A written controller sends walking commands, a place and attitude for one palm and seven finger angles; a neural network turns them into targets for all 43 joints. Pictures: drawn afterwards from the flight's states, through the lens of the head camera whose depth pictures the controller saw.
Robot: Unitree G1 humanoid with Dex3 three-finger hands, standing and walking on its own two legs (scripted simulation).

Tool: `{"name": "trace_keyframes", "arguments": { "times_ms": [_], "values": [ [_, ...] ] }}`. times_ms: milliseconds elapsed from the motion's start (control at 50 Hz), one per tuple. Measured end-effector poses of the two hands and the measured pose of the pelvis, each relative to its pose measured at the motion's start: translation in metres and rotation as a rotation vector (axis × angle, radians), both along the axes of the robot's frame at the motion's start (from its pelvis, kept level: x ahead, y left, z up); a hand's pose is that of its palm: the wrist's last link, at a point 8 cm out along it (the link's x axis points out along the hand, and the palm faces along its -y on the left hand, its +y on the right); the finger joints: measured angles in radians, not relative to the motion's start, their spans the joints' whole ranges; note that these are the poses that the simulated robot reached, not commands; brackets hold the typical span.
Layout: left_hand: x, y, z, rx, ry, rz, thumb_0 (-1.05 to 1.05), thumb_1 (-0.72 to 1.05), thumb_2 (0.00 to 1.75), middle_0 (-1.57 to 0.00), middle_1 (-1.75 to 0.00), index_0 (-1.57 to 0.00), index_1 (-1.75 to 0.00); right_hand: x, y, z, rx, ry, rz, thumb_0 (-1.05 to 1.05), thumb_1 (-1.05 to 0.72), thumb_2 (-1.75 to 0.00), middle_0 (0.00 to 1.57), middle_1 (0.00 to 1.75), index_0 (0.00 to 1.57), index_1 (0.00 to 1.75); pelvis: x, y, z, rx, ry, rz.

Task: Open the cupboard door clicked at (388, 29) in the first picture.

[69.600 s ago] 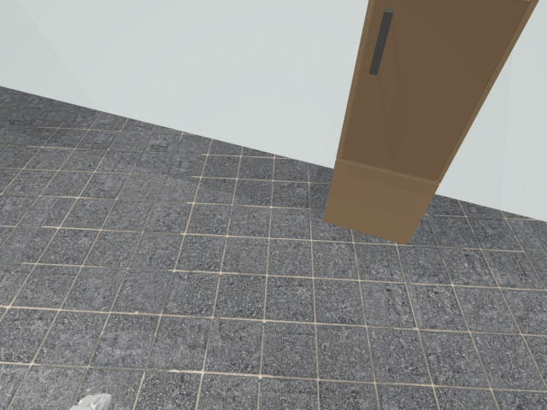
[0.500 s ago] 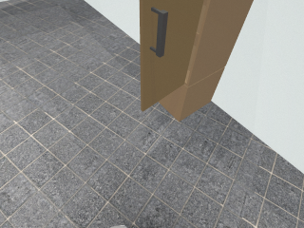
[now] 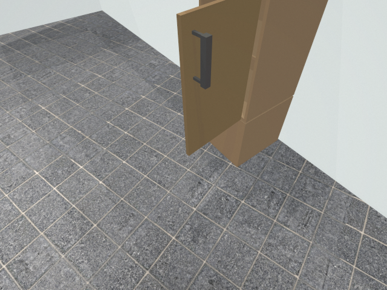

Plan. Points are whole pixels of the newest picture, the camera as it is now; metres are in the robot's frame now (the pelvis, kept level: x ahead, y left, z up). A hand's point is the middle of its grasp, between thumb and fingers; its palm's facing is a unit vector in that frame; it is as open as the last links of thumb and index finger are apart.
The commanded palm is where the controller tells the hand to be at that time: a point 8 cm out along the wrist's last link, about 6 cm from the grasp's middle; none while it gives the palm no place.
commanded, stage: let the arm hang, fingers relaxed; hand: left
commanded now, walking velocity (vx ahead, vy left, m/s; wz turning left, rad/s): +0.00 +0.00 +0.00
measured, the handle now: (200, 60) +0.73 +0.02 +0.11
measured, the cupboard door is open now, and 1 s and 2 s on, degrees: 96 96 96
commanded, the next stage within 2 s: look to check the result in 0.28 s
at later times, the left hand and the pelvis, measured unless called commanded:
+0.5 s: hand out of the picture +0.04 +0.18 -0.17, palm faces +0.03 -0.97 -0.23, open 7.3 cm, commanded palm none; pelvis +0.02 -0.01 +0.00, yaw +0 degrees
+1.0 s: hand out of the picture +0.09 +0.19 -0.16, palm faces +0.02 -0.96 -0.28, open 7.3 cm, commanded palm none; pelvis +0.04 -0.02 +0.01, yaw +0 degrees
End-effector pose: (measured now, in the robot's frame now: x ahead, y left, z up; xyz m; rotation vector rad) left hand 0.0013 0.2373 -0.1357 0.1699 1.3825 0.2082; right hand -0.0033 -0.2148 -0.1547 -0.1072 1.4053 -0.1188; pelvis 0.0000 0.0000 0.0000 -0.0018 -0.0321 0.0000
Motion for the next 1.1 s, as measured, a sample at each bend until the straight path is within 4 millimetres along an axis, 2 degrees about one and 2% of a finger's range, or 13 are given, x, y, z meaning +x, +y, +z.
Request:
{"name": "trace_keyframes", "arguments": {
  "times_ms": [120, 260, 600, 920, 1100],
  "values": [
    [0.022, -0.013, -0.002, -0.031, -0.039, -0.018, 0.01, 0.91, 0.9, -0.2, -0.3, -0.2, -0.3, 0.008, -0.005, 0.003, -0.012, -0.008, -0.003, 0.01, -0.91, -0.9, 0.2, 0.29, 0.2, 0.3, 0.005, -0.002, 0.002, 0.005, 0.001, -0.003],
    [0.029, -0.015, -0.002, -0.029, -0.031, -0.021, 0.01, 0.92, 0.9, -0.2, -0.3, -0.2, -0.3, 0.014, -0.011, 0.005, -0.02, -0.003, -0.006, 0.0, -0.91, -0.9, 0.2, 0.29, 0.2, 0.3, 0.011, -0.006, 0.003, 0.005, 0.003, -0.004],
    [0.035, -0.011, 0.004, 0.003, 0.0, -0.017, 0.01, 0.91, 0.9, -0.2, -0.3, -0.2, -0.3, 0.04, -0.032, 0.007, -0.045, -0.01, 0.009, 0.0, -0.91, -0.9, 0.2, 0.29, 0.2, 0.3, 0.026, -0.015, 0.004, 0.006, 0.006, -0.004],
    [0.072, -0.005, 0.011, 0.034, -0.067, -0.045, 0.01, 0.91, 0.9, -0.2, -0.3, -0.2, -0.3, 0.077, -0.06, 0.014, -0.091, -0.074, 0.03, 0.0, -0.91, -0.9, 0.2, 0.29, 0.2, 0.3, 0.037, -0.022, 0.006, 0.008, 0.007, -0.005],
    [0.091, 0.001, 0.017, 0.058, -0.106, -0.059, 0.01, 0.91, 0.9, -0.2, -0.3, -0.2, -0.3, 0.089, -0.071, 0.017, -0.107, -0.097, 0.038, 0.0, -0.91, -0.9, 0.2, 0.29, 0.2, 0.3, 0.041, -0.025, 0.006, 0.009, 0.006, -0.005]
  ]
}}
